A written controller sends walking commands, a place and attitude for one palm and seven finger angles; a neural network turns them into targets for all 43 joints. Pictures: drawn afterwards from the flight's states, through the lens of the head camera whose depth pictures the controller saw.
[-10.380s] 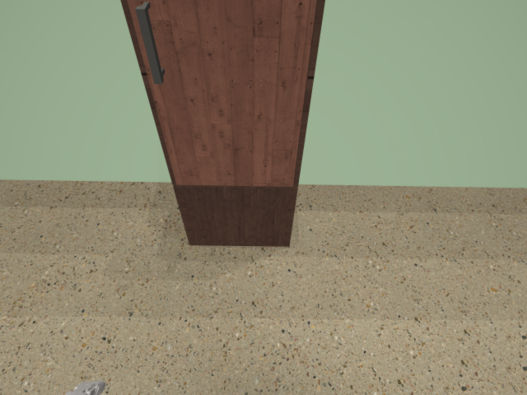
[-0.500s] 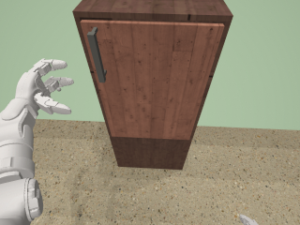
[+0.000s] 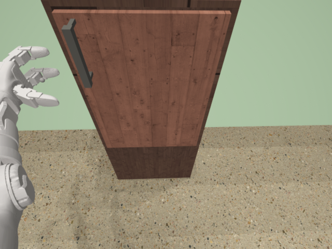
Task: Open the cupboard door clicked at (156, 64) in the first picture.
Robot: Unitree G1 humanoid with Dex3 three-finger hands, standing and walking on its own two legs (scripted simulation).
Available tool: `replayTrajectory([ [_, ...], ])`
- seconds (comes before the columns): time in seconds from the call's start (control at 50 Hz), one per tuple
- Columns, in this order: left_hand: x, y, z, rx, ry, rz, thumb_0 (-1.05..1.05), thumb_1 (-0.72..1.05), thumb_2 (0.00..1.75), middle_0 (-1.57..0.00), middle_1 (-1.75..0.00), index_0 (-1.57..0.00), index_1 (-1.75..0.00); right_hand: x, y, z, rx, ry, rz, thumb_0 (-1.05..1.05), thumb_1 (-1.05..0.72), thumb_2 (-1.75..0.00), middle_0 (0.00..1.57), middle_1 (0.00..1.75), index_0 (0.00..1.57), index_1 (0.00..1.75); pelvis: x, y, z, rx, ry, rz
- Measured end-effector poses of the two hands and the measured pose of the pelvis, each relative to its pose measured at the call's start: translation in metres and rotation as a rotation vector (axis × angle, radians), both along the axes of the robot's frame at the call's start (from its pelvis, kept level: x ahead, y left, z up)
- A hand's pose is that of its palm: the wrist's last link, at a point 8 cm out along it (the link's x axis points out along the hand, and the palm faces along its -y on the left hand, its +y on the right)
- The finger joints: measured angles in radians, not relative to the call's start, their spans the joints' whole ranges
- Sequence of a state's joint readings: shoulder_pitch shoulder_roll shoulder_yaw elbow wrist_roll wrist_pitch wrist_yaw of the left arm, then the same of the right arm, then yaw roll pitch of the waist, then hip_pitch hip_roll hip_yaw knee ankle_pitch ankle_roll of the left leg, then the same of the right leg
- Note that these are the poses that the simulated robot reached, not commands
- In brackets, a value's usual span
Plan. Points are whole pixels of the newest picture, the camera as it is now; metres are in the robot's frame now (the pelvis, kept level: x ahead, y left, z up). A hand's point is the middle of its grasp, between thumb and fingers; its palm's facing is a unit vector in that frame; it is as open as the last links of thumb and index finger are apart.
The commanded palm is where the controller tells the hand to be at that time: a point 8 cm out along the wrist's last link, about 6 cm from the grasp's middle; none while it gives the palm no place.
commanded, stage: move the hooked fingers beside the handle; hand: left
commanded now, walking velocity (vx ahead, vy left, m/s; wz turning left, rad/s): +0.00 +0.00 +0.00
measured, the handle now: (80, 55) +0.56 +0.20 +0.17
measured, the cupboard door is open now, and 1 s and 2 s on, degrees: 0 0 0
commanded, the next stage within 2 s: slide the fingers in behind the handle in 1.06 s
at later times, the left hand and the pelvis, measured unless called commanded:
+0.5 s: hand (50, 69) +0.50 +0.26 +0.17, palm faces +0.01 -1.00 +0.02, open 14.0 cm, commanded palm +0.47 +0.32 +0.17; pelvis +0.01 +0.02 -0.01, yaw -2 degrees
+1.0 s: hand (48, 72) +0.48 +0.26 +0.17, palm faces +0.01 -1.00 +0.02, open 14.0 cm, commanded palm +0.47 +0.32 +0.17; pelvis +0.00 +0.01 -0.01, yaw +0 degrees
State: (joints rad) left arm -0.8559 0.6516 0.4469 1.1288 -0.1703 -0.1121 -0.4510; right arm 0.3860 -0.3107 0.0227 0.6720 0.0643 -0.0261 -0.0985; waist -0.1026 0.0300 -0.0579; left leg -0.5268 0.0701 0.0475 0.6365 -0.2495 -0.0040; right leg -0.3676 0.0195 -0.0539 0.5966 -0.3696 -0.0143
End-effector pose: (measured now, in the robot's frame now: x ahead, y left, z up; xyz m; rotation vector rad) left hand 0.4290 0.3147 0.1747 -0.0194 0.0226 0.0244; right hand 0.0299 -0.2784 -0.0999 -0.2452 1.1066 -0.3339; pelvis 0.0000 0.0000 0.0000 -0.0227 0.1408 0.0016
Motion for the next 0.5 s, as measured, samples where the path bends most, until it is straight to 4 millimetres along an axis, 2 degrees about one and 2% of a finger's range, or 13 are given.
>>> replayTrajectory([
  [0.18,0.021,0.002,0.000,-0.006,0.007,-0.022,-0.01,-0.50,0.30,-0.30,-1.20,-0.30,-1.20,-0.022,0.000,-0.001,-0.022,0.091,-0.027,0.00,-0.90,-0.90,0.20,0.30,0.20,0.30,0.000,0.005,-0.003,-0.009,0.037,0.005],
  [0.36,0.049,-0.007,0.002,-0.015,-0.016,-0.032,-0.01,-0.50,0.30,-0.30,-1.20,-0.30,-1.20,-0.042,0.010,0.000,-0.020,0.146,-0.058,0.00,-0.90,-0.90,0.20,0.30,0.20,0.30,0.001,0.011,-0.005,-0.015,0.076,-0.008],
  [0.5,0.050,0.001,-0.007,-0.003,0.000,-0.015,-0.01,-0.50,0.30,-0.30,-1.20,-0.30,-1.20,-0.049,0.021,-0.001,0.009,0.162,-0.091,0.00,-0.90,-0.90,0.20,0.30,0.20,0.30,0.008,0.015,-0.005,-0.012,0.082,-0.029],
])
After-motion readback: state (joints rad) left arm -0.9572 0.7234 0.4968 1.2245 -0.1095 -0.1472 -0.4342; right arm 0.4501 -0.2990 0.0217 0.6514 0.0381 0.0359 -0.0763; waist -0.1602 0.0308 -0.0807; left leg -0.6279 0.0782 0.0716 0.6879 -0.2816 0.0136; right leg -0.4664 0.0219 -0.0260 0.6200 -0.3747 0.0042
